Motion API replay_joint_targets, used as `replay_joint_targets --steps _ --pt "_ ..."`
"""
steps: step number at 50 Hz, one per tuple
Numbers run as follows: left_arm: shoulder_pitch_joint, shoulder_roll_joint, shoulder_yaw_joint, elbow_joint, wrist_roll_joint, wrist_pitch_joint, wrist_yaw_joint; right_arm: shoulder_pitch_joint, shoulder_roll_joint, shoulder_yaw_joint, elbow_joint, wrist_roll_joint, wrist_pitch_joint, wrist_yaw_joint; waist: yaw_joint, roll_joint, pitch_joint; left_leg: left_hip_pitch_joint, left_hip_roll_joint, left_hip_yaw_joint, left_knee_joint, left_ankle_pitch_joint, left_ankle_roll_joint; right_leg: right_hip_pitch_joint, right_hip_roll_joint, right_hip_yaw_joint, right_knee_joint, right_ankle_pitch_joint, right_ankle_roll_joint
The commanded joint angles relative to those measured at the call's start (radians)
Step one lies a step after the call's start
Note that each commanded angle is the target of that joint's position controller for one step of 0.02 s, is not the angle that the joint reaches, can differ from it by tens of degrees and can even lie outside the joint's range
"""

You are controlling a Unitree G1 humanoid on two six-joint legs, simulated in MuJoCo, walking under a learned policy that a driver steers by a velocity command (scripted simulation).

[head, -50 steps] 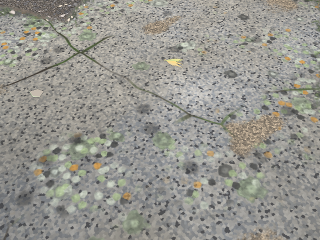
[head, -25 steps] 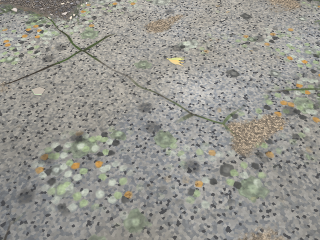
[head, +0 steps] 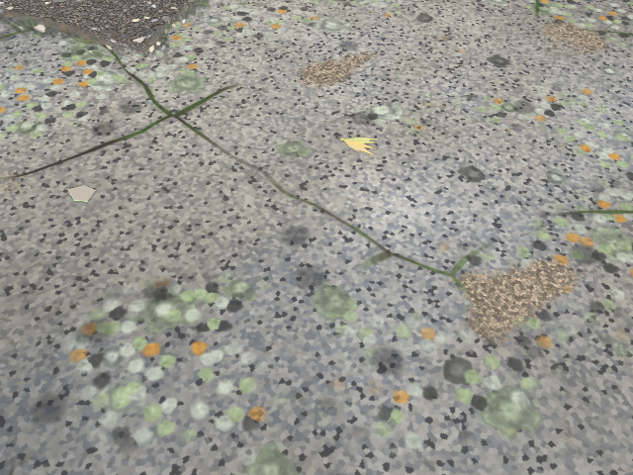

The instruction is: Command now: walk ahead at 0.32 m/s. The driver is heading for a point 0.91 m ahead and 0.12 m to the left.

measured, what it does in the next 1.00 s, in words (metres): walks ahead: right foot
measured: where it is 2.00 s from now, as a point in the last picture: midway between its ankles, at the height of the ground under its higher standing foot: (297, 318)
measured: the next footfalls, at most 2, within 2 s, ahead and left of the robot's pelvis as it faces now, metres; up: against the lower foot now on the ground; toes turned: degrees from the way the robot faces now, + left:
right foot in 0.54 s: +0.45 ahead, -0.12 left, +0.00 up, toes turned -2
left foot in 1.10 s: +0.75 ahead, +0.12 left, +0.00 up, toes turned +6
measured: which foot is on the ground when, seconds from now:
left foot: down 0.00-0.56, up 0.58-1.00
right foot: down 0.00-0.04, up 0.06-0.52, down 0.54-1.00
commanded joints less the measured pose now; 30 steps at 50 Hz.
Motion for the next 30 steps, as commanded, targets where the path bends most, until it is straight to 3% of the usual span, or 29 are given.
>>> replay_joint_targets --steps 1,2,3,4,5,6,7,9,11,13,15,18,21,23,24,25,26,27,28,29,30 --pt "-0.062 0.156 0.025 -0.065 0.000 -0.011 -0.007 0.140 -0.095 -0.041 0.017 0.002 -0.029 0.010 -0.123 -0.069 0.093 0.281 -0.059 0.044 -0.142 0.155 -0.003 -0.286 -0.134 0.132 -0.068 0.235 -0.132" --pt "-0.111 0.120 0.013 -0.091 0.004 -0.019 -0.010 0.295 -0.161 -0.064 0.046 -0.004 -0.028 0.005 -0.192 0.091 0.030 0.438 0.092 -0.195 -0.255 0.081 0.052 -0.400 -0.039 0.014 0.249 0.334 -0.073" --pt "-0.087 0.029 -0.007 -0.127 0.002 -0.040 -0.006 0.419 -0.259 -0.079 0.053 -0.009 -0.031 0.010 -0.194 0.369 -0.068 0.597 0.347 -0.699 -0.461 -0.027 0.203 -0.624 0.093 -0.045 0.609 -0.020 -0.016" --pt "-0.111 0.062 0.002 -0.136 -0.016 -0.057 -0.010 0.342 -0.170 -0.043 0.045 -0.026 -0.043 0.014 -0.143 0.246 -0.025 0.529 0.394 -0.808 -0.501 -0.091 0.223 -0.704 0.049 0.088 0.796 -0.098 -0.040" --pt "-0.137 0.081 0.007 -0.145 -0.030 -0.067 -0.019 0.240 -0.130 -0.028 0.010 -0.024 -0.051 0.015 -0.104 0.169 0.062 0.451 0.377 -0.674 -0.488 -0.069 0.194 -0.760 -0.008 0.099 0.850 -0.015 -0.072" --pt "-0.148 0.088 0.011 -0.141 -0.025 -0.071 -0.023 0.168 -0.104 -0.016 -0.016 -0.026 -0.053 0.021 -0.077 0.109 0.085 0.392 0.323 -0.532 -0.498 -0.004 0.158 -0.741 -0.058 0.080 0.820 0.086 -0.089" --pt "-0.161 0.097 0.021 -0.141 -0.014 -0.072 -0.022 0.135 -0.098 -0.009 -0.030 -0.030 -0.051 0.026 -0.060 0.085 0.102 0.351 0.282 -0.430 -0.510 0.086 0.132 -0.723 -0.088 0.062 0.760 0.156 -0.092" --pt "-0.161 0.108 0.036 -0.139 -0.005 -0.058 -0.028 0.160 -0.072 0.004 -0.026 -0.036 -0.040 0.023 -0.046 0.112 0.090 0.316 0.210 -0.278 -0.523 0.259 0.099 -0.653 -0.110 0.024 0.680 0.222 -0.081" --pt "-0.198 0.079 0.034 -0.152 0.000 -0.042 -0.033 0.210 -0.095 0.004 -0.015 -0.036 -0.034 0.010 -0.045 0.099 0.094 0.316 0.201 -0.223 -0.533 0.388 0.112 -0.677 -0.114 -0.006 0.626 0.252 -0.051" --pt "-0.293 0.064 0.028 -0.193 0.005 -0.036 -0.032 0.226 -0.126 0.001 -0.020 -0.039 -0.029 -0.003 -0.056 0.082 0.113 0.311 0.213 -0.204 -0.554 0.434 0.127 -0.727 -0.118 -0.015 0.521 0.303 -0.022" --pt "-0.392 0.055 0.020 -0.231 0.006 -0.038 -0.036 0.224 -0.132 0.001 -0.033 -0.041 -0.022 -0.012 -0.072 0.083 0.129 0.290 0.199 -0.168 -0.571 0.434 0.123 -0.719 -0.106 -0.027 0.371 0.379 -0.007" --pt "-0.502 0.055 0.009 -0.266 0.000 -0.045 -0.049 0.263 -0.145 -0.004 -0.036 -0.033 -0.019 -0.019 -0.100 0.097 0.146 0.282 0.192 -0.127 -0.590 0.415 0.116 -0.658 -0.071 -0.062 0.207 0.469 -0.008" --pt "-0.575 0.062 0.004 -0.299 -0.004 -0.051 -0.067 0.301 -0.143 -0.009 -0.024 -0.022 -0.013 -0.020 -0.102 0.099 0.168 0.355 0.227 -0.113 -0.570 0.445 0.112 -0.647 -0.055 -0.056 0.119 0.475 -0.035" --pt "-0.579 0.082 0.009 -0.312 -0.005 -0.058 -0.079 0.292 -0.155 -0.017 -0.027 -0.020 -0.007 -0.022 -0.077 0.107 0.149 0.426 0.251 -0.100 -0.514 0.554 0.097 -0.614 -0.040 -0.056 0.077 0.430 -0.065" --pt "-0.546 0.103 0.018 -0.309 -0.005 -0.060 -0.082 0.277 -0.168 -0.022 -0.033 -0.022 -0.004 -0.022 -0.047 0.123 0.114 0.451 0.256 -0.092 -0.460 0.703 0.086 -0.547 -0.017 -0.068 0.068 0.401 -0.081" --pt "-0.478 0.133 0.032 -0.294 -0.004 -0.061 -0.080 0.264 -0.184 -0.027 -0.040 -0.027 0.002 -0.022 -0.005 0.149 0.052 0.469 0.254 -0.082 -0.370 0.892 0.075 -0.440 0.017 -0.089 0.078 0.370 -0.100" --pt "-0.324 0.173 0.055 -0.250 -0.005 -0.059 -0.075 0.244 -0.183 -0.027 -0.047 -0.032 0.011 -0.021 0.077 0.159 -0.041 0.439 0.221 -0.052 -0.189 1.026 0.054 -0.246 0.055 -0.113 0.077 0.359 -0.127" --pt "-0.139 0.222 0.077 -0.200 -0.003 -0.053 -0.066 0.228 -0.167 -0.017 -0.066 -0.039 0.013 -0.019 0.156 0.144 -0.156 0.264 0.179 -0.031 0.063 0.910 0.021 0.048 -0.012 -0.035 0.103 0.358 -0.169" --pt "0.006 0.321 0.099 -0.167 0.028 -0.048 -0.059 0.342 -0.044 0.015 -0.085 -0.039 -0.002 -0.008 0.112 -0.094 -0.338 -0.125 0.013 -0.013 0.483 0.423 -0.040 0.441 -0.288 0.431 0.050 0.159 -0.321" --pt "0.004 0.272 0.078 -0.160 0.027 -0.047 -0.063 0.348 -0.025 0.025 -0.072 -0.017 -0.035 0.001 0.102 -0.198 -0.433 -0.275 -0.075 -0.169 0.689 -0.161 -0.040 0.494 -0.391 0.789 -0.164 0.069 -0.375" --pt "-0.093 0.207 0.058 -0.166 0.015 -0.052 -0.065 0.241 -0.116 -0.001 -0.109 0.011 -0.056 0.005 0.087 -0.153 -0.260 -0.378 -0.006 -0.198 0.759 -0.129 -0.017 0.364 -0.346 0.662 -0.186 0.049 -0.309"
